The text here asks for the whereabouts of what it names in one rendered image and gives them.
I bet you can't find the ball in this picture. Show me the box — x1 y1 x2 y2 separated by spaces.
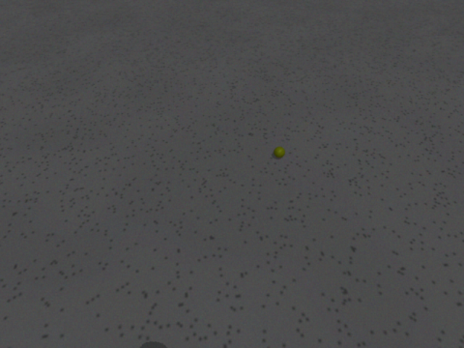
274 146 285 158

